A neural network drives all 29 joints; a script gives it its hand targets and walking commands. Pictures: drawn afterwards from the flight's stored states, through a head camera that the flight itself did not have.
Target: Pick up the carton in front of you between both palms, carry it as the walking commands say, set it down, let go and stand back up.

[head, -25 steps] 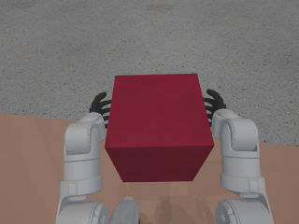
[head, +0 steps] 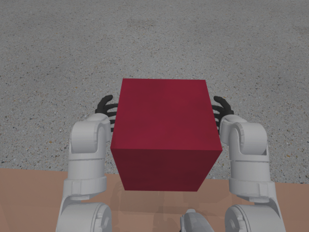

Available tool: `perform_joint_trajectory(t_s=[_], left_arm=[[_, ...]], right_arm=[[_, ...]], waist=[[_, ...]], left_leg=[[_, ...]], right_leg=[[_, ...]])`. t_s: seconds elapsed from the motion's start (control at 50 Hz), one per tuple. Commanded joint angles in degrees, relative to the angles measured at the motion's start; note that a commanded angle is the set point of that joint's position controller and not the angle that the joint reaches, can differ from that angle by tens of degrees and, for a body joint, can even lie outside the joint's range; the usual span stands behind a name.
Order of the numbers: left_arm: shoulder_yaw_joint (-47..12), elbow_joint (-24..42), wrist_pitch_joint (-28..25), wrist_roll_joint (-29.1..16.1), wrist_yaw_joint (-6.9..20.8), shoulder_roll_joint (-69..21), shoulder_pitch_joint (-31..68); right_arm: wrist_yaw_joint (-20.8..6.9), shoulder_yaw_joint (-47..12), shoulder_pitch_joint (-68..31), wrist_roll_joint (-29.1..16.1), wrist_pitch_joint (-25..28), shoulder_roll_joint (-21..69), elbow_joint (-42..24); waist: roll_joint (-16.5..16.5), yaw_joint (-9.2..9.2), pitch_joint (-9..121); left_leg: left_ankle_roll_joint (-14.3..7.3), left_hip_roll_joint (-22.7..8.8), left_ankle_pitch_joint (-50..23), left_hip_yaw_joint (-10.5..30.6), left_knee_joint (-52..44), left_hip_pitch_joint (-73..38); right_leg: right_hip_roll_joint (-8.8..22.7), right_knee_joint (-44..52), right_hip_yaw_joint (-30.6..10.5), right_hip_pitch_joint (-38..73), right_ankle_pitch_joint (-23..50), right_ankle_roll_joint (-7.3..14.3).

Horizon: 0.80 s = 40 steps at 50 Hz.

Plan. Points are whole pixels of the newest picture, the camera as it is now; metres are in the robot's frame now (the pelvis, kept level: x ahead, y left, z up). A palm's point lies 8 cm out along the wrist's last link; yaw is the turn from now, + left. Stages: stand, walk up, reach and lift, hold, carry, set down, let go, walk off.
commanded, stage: carry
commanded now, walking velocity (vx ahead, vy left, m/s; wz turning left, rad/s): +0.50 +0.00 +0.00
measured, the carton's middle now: (162, 138) +0.36 -0.01 +0.03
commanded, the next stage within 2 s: none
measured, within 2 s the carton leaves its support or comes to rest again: neither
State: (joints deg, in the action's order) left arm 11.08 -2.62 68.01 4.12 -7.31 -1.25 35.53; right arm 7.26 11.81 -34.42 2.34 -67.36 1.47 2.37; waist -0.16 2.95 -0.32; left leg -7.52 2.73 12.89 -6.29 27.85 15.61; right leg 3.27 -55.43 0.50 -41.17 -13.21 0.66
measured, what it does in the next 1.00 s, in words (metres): goes down: right foot, then left foot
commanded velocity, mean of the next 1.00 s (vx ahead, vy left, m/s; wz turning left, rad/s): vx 0.50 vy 0.00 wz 0.00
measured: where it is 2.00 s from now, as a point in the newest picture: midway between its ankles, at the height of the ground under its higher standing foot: (149, 103)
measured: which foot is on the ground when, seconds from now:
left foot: down 0.00-0.24, up 0.26-0.72, down 0.74-1.00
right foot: up 0.00-0.20, down 0.22-0.76, up 0.78-1.00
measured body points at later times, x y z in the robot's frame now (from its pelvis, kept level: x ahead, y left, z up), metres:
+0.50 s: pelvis +0.30 -0.05 -0.03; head +0.36 -0.06 +0.41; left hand +0.66 +0.13 +0.05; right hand +0.68 -0.17 +0.04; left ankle +0.36 +0.11 -0.69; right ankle +0.29 -0.09 -0.76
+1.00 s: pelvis +0.61 +0.01 -0.05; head +0.65 +0.02 +0.40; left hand +0.98 +0.14 +0.03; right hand +0.96 -0.16 +0.04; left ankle +0.61 +0.05 -0.79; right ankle +0.64 -0.14 -0.70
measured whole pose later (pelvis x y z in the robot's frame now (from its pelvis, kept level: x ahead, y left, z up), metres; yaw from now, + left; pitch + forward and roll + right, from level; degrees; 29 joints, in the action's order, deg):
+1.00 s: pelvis +0.61 +0.01 -0.05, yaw +0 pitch +5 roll -1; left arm 11.3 -5.7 68.0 3.8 -7.3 -1.0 35.2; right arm 7.4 11.1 -33.8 2.4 -67.4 1.3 5.2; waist 0.0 3.4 0.3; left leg -6.8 2.6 13.5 -6.5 27.0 18.6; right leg 3.0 -63.6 0.6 -38.9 -19.1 0.2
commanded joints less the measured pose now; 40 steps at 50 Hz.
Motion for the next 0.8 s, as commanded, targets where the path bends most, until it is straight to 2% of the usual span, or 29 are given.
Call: perform_joint_trajectory(t_s=[0.0, 0.08, 0.12, 0.14, 0.16, 0.18, 0.2, 0.22, 0.24, 0.26, 0.28, 0.3, 0.32, 0.34, 0.38, 0.48, 0.56, 0.64, 0.66, 0.68, 0.7, 0.72, 0.74, 0.76, 0.78], left_arm=[[-38.10, 7.77, -1.70, -22.22, 10.12, -60.09, 38.23], [-37.75, 5.47, -0.36, -21.06, 10.78, -57.35, 36.29], [-36.92, 3.19, 0.18, -20.50, 11.51, -56.83, 35.76], [-36.23, 1.77, 0.31, -20.21, 11.86, -56.53, 35.39], [-35.31, 0.17, 0.32, -19.83, 12.13, -56.14, 34.56], [-34.27, -1.43, 0.18, -19.39, 12.40, -55.96, 33.29], [-33.25, -2.31, 0.01, -19.06, 12.83, -55.84, 32.88], [-31.69, -4.15, -0.13, -19.04, 13.17, -55.16, 33.06], [-30.75, -6.37, -0.64, -18.13, 13.23, -53.94, 33.62], [-31.40, -6.60, -1.18, -20.11, 13.81, -57.26, 32.71], [-32.75, -3.17, -1.79, -21.70, 14.34, -59.75, 36.96], [-34.46, 0.07, -2.12, -23.86, 14.68, -62.18, 41.65], [-36.14, 2.93, -2.44, -25.96, 14.83, -64.18, 45.16], [-37.36, 4.89, -2.66, -27.57, 14.83, -65.26, 46.83], [-38.48, 7.36, -2.91, -29.23, 14.76, -65.92, 46.23], [-39.53, 8.73, -2.89, -29.18, 15.10, -63.62, 41.09], [-40.33, 9.97, -2.36, -28.81, 15.14, -60.70, 39.96], [-39.15, 6.05, -1.20, -26.95, 15.06, -57.49, 35.96], [-38.70, 4.73, -1.02, -26.52, 15.07, -57.08, 35.50], [-38.33, 3.41, -0.88, -26.25, 15.15, -57.01, 35.28], [-38.10, 2.29, -0.76, -26.25, 15.28, -57.21, 35.82], [-37.96, 1.10, -0.71, -26.22, 15.44, -57.46, 36.90], [-37.79, -0.06, -0.70, -26.03, 15.54, -57.79, 37.53], [-37.62, -1.90, -0.20, -26.16, 15.60, -59.60, 38.50], [-36.36, -2.73, -0.13, -25.92, 15.46, -59.46, 38.52]], right_arm=[[-14.65, -39.85, -42.79, -26.79, 0.65, 60.35, -9.09], [-14.76, -39.05, -38.65, -25.00, -0.15, 58.22, -5.00], [-14.90, -38.66, -38.15, -24.43, -0.12, 58.13, -2.56], [-15.03, -38.57, -38.35, -24.29, -0.06, 58.42, -1.37], [-15.19, -38.42, -38.67, -24.28, 0.01, 58.80, -0.22], [-15.35, -38.20, -39.26, -24.32, 0.14, 59.21, 0.87], [-15.41, -37.96, -39.67, -24.11, 0.35, 59.24, 1.84], [-15.54, -37.71, -39.73, -23.94, 0.29, 60.12, 3.15], [-15.22, -36.81, -40.74, -24.15, 0.15, 62.21, 4.81], [-14.95, -37.17, -41.92, -23.92, 0.53, 61.96, 3.29], [-14.65, -37.51, -44.71, -24.23, 1.11, 63.42, 1.51], [-14.17, -37.40, -46.34, -24.32, 1.67, 64.41, -0.46], [-13.53, -37.30, -46.47, -24.23, 1.96, 64.69, -2.07], [-12.88, -37.25, -45.94, -24.00, 2.13, 64.85, -3.16], [-11.70, -37.37, -42.84, -22.97, 2.46, 64.59, -4.48], [-10.23, -38.79, -37.49, -20.09, 2.97, 61.98, -6.42], [-9.88, -40.12, -38.20, -19.67, 2.38, 58.84, -9.24], [-10.45, -39.27, -35.94, -18.54, 0.50, 55.32, -6.32], [-10.75, -38.64, -35.58, -18.29, 0.05, 54.79, -5.12], [-11.06, -37.91, -35.45, -18.03, -0.31, 54.31, -3.84], [-11.37, -37.07, -35.00, -17.72, -0.53, 53.95, -2.28], [-11.71, -36.19, -34.44, -17.55, -0.60, 53.79, -0.89], [-12.21, -35.21, -33.92, -17.58, -0.66, 53.37, 0.12], [-12.40, -34.00, -35.29, -17.23, -0.55, 52.35, 2.04], [-12.65, -33.22, -33.18, -17.47, -0.27, 53.14, 4.50]], waist=[[6.30, 1.00, 26.55], [6.16, 2.99, 23.37], [6.94, 2.85, 21.64], [7.33, 1.92, 21.61], [7.65, 0.21, 22.66], [6.28, -2.52, 24.90], [2.56, -4.71, 28.13], [-7.77, -3.50, 31.50], [-18.20, -6.46, 36.29], [-13.35, -7.18, 34.27], [-8.72, -7.07, 30.77], [-3.18, -5.95, 28.24], [-2.07, -5.20, 27.38], [-2.07, -4.61, 27.73], [-3.36, -4.23, 28.68], [-5.14, -6.36, 29.07], [-5.55, -7.37, 26.83], [-5.61, -9.32, 23.13], [-6.30, -9.04, 22.31], [-7.28, -7.65, 22.61], [-7.61, -5.33, 24.22], [-5.66, -2.45, 26.79], [-0.87, -1.37, 30.38], [12.63, -1.74, 35.07], [16.12, 1.56, 37.21]], left_leg=[[-2.58, -13.00, -39.40, 12.35, -2.54, -26.07], [-1.87, -10.03, -41.47, 9.01, -0.35, -26.93], [-1.32, -10.12, -39.55, 8.29, 0.99, -25.25], [-0.56, -10.16, -41.03, 7.67, 3.64, -23.88], [0.50, -10.11, -43.92, 6.62, 8.17, -22.44], [2.12, -8.95, -41.95, 3.97, 16.09, -18.37], [3.37, -7.44, -25.32, 3.33, 27.37, -7.73], [4.61, -3.66, 11.74, 2.70, 36.58, 6.40], [6.74, 2.64, 23.02, 6.29, 53.64, 24.16], [5.16, -0.21, 19.31, 8.47, 55.09, 28.62], [4.46, -1.76, 15.40, 8.66, 53.51, 28.87], [4.54, -3.21, 12.05, 8.63, 49.95, 27.52], [4.79, -4.44, 10.30, 8.50, 47.09, 25.67], [5.14, -5.02, 9.34, 8.17, 44.54, 23.25], [5.77, -5.46, 8.02, 7.08, 40.33, 23.09], [6.70, -5.86, 1.00, 4.70, 31.32, 31.26], [6.04, -4.41, -7.89, 2.52, 20.89, 30.87], [4.82, -0.93, -15.84, -1.95, 4.63, 25.40], [3.82, -0.31, -17.39, -2.33, 0.80, 20.76], [2.72, 0.29, -18.14, -2.64, -1.89, 14.31], [2.02, 0.89, -19.12, -3.34, -4.31, 5.93], [1.99, -0.47, -21.93, -3.17, -6.25, -5.65], [1.63, -9.77, -27.94, 6.84, -0.74, -19.93], [-5.63, -24.76, -42.71, 26.11, 6.79, -36.80], [-12.00, -26.08, -20.59, 38.78, -0.35, -39.88]], right_leg=[[-1.42, 6.71, 2.72, -4.68, 8.04, 0.41], [-4.46, 21.65, 6.65, 0.08, 17.71, 1.80], [-4.90, 28.35, 6.69, 5.83, 21.70, 3.51], [-5.26, 30.50, 6.96, 10.67, 22.29, 4.51], [-5.93, 31.69, 7.91, 16.91, 21.57, 5.28], [-5.95, 34.04, 8.68, 27.08, 23.04, 5.52], [0.25, 30.88, 2.59, 40.48, 25.35, 5.30], [13.94, 20.76, -13.47, 53.51, 44.71, 6.92], [21.45, 24.81, -32.95, 65.17, 27.45, 19.05], [18.59, 29.42, -34.49, 61.27, 13.09, 18.13], [15.12, 31.21, -29.28, 55.62, 10.84, 15.57], [13.56, 32.30, -24.86, 49.95, 12.23, 13.67], [12.79, 33.21, -21.95, 45.51, 13.26, 13.31], [11.89, 33.90, -19.62, 42.63, 12.95, 12.47], [10.82, 33.69, -16.34, 42.22, 16.76, 11.91], [9.55, 30.22, -11.01, 50.57, 36.89, 10.48], [6.58, 28.80, -7.13, 52.51, 42.21, 9.07], [3.99, 26.40, -3.68, 53.92, 44.85, 8.52], [3.92, 25.64, -2.84, 52.08, 45.85, 8.03], [4.10, 23.40, -2.11, 49.83, 48.30, 7.05], [4.01, 18.44, -0.59, 47.29, 49.64, 5.58], [2.77, 10.09, 2.26, 41.68, 43.53, 3.87], [1.48, -0.42, 2.44, 29.06, 21.22, 2.77], [-4.41, -12.68, 0.75, 11.37, -17.15, 1.10], [-7.73, -23.76, -1.54, -0.01, -21.75, 0.71]])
